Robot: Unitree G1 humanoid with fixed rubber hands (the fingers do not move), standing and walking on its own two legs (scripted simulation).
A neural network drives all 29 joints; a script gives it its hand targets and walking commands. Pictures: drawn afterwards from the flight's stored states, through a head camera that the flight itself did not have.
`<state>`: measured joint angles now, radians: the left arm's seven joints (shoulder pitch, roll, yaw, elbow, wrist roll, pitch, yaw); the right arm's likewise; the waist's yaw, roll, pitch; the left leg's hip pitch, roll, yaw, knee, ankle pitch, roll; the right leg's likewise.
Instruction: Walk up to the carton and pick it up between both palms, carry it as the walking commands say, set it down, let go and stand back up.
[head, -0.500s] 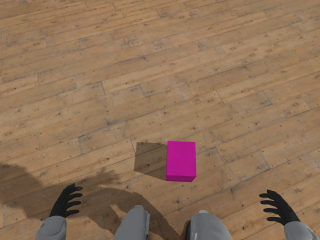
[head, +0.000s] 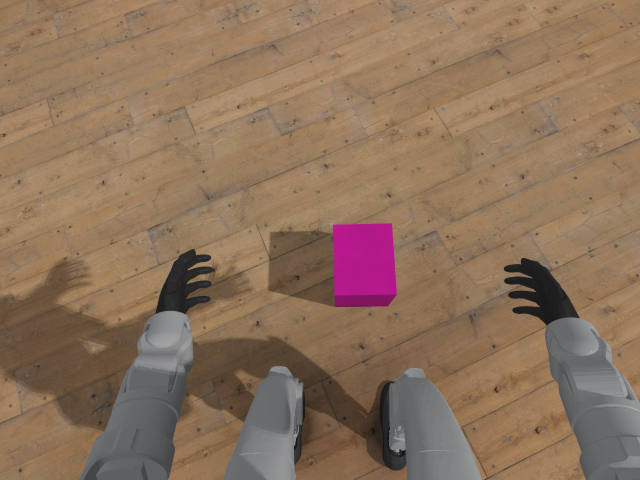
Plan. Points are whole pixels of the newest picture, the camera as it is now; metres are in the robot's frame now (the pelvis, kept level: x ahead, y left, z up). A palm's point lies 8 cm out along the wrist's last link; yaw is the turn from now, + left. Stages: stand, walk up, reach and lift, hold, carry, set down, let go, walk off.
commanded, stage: reach and lift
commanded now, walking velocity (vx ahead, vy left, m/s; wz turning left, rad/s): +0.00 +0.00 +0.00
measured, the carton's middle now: (361, 267) +0.49 -0.06 -0.60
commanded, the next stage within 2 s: none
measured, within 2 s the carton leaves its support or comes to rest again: neither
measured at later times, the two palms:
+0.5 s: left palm (231, 224) +0.45 +0.17 -0.15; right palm (488, 229) +0.43 -0.23 -0.15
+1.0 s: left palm (268, 210) +0.50 +0.12 -0.21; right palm (469, 217) +0.47 -0.22 -0.21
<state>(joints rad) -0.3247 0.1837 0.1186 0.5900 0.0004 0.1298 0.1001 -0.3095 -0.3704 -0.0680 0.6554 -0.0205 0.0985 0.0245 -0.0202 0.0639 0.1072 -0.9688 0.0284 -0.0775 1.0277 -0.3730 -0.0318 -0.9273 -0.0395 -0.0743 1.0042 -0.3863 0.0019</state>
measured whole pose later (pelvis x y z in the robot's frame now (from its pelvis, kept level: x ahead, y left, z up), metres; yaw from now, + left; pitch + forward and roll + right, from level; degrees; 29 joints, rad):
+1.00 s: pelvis +0.00 +0.00 -0.05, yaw -2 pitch +46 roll -2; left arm -1.07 0.11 0.25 0.78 0.00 0.07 0.14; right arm -1.01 -0.24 -0.27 0.77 0.01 0.05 -0.03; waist -0.02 0.05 0.08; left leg -1.56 0.03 -0.08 1.10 -0.32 -0.04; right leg -1.53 -0.04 -0.06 1.08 -0.34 0.00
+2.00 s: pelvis -0.07 +0.01 -0.28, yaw -3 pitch +36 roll +0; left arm -1.58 0.27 0.20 1.15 -0.16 0.07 0.14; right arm -1.54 -0.35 -0.19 1.06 0.14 0.08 -0.11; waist 0.01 0.02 0.50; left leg -2.14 0.00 -0.08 2.03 -0.52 -0.04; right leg -2.13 -0.02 0.01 2.03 -0.52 0.02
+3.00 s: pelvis -0.07 +0.01 -0.33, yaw -4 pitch +35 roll -1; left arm -1.64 0.22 0.14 1.17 -0.14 0.08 0.08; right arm -1.63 -0.34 -0.18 1.16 0.09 0.06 -0.03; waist -0.01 0.04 0.52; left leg -2.25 -0.01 -0.08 2.17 -0.54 -0.05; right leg -2.24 -0.01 0.03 2.16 -0.54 0.04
